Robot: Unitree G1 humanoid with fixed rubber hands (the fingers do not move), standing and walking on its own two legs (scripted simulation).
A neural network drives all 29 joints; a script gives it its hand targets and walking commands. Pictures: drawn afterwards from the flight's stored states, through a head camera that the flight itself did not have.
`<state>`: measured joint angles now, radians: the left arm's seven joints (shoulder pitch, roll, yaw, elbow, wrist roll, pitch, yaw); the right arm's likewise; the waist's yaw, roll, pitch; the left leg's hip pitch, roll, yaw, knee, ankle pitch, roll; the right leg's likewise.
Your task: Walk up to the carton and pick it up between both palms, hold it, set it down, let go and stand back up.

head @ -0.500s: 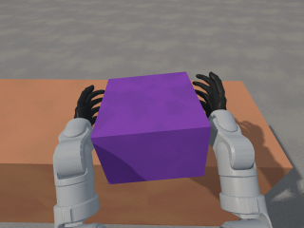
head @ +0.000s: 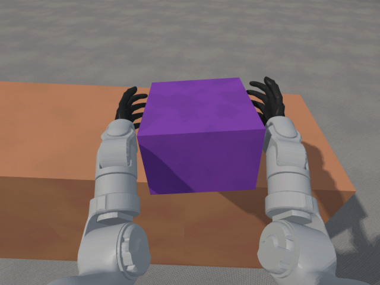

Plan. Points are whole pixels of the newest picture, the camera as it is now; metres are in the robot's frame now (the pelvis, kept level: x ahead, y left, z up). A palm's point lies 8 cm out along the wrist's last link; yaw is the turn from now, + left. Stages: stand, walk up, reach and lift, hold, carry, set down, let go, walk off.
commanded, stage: set down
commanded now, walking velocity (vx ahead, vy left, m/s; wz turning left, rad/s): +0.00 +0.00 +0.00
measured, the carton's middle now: (198, 130) +0.41 -0.02 +0.15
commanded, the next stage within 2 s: none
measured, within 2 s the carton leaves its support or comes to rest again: neither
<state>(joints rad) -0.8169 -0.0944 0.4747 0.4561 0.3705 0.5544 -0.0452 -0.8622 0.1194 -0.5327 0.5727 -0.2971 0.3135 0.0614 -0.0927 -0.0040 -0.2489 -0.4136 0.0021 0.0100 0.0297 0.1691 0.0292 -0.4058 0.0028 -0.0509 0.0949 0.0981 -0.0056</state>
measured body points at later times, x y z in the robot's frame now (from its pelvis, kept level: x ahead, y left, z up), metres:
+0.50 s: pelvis +0.01 +0.01 -0.01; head +0.01 +0.03 +0.44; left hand +0.45 +0.15 +0.17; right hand +0.44 -0.16 +0.18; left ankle +0.10 +0.11 -0.75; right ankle +0.07 -0.12 -0.75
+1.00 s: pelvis +0.05 +0.00 +0.00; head +0.10 +0.00 +0.44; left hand +0.49 +0.14 +0.09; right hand +0.49 -0.16 +0.10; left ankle +0.10 +0.11 -0.75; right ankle +0.07 -0.12 -0.75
